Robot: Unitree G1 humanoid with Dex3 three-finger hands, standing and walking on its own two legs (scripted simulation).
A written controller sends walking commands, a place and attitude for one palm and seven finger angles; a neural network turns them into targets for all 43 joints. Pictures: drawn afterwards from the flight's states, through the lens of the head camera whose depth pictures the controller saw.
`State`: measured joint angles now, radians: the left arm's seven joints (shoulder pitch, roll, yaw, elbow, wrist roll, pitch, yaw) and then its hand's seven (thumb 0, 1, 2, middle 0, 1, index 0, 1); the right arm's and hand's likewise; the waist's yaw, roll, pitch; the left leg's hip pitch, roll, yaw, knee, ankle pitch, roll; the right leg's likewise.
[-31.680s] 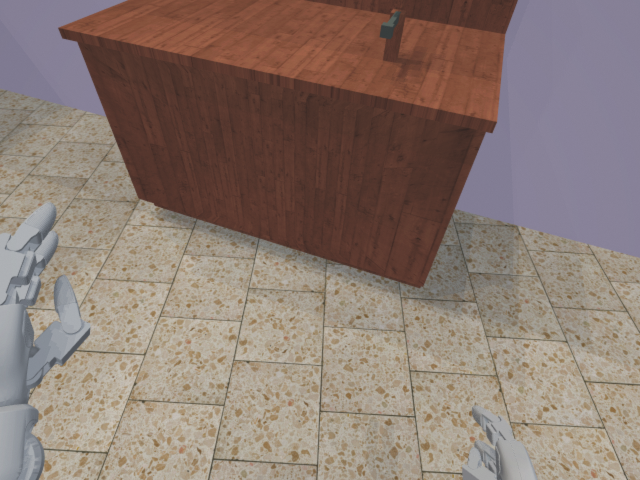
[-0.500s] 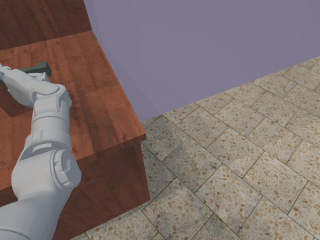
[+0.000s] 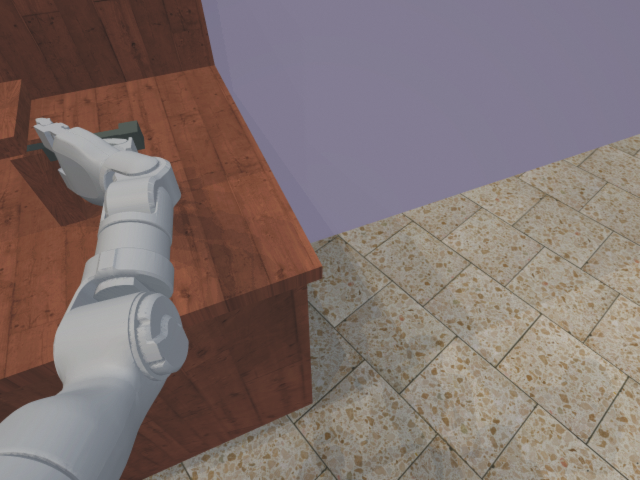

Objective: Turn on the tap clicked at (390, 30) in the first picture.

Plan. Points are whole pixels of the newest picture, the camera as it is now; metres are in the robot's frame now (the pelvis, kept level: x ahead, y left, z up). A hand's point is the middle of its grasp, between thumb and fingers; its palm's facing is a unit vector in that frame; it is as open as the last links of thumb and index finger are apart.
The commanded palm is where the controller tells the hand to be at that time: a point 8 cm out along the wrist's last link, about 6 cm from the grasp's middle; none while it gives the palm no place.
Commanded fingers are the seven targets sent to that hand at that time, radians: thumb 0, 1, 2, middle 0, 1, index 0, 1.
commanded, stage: lift the hand up off the lever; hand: left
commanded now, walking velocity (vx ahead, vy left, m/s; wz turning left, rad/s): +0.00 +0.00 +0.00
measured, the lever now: (131, 136) +0.54 +0.24 +0.16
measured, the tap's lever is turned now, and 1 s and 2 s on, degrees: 86 86 86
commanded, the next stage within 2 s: draw the hand back beside the body in 1.44 s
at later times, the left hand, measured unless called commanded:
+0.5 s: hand (132, 127) +0.49 +0.21 +0.21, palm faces +0.81 -0.57 -0.16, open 7.8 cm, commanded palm +0.43 +0.23 +0.21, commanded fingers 0.00 0.90 0.90 -0.15 -0.15 -0.15 -0.15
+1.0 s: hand (126, 112) +0.48 +0.20 +0.23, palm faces +0.82 -0.57 -0.12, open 7.8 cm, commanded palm +0.42 +0.22 +0.23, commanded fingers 0.00 0.90 0.90 -0.15 -0.15 -0.15 -0.15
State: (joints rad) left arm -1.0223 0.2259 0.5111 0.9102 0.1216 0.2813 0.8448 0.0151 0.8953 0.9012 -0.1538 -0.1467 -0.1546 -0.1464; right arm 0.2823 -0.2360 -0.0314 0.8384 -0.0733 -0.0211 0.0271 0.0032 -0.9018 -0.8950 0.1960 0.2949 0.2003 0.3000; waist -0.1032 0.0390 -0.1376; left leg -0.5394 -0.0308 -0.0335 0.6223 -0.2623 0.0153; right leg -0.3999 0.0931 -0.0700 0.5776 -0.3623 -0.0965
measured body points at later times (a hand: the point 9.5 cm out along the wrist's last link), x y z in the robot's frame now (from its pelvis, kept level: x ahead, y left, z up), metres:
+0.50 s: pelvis -0.02 +0.00 +0.00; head +0.01 -0.01 +0.45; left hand +0.44 +0.23 +0.22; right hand -0.01 -0.25 -0.14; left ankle +0.02 +0.11 -0.72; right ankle -0.05 -0.05 -0.72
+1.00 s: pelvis -0.01 -0.01 +0.01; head +0.01 -0.03 +0.45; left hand +0.43 +0.23 +0.24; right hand +0.05 -0.27 -0.14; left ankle +0.02 +0.11 -0.72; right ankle -0.05 -0.05 -0.72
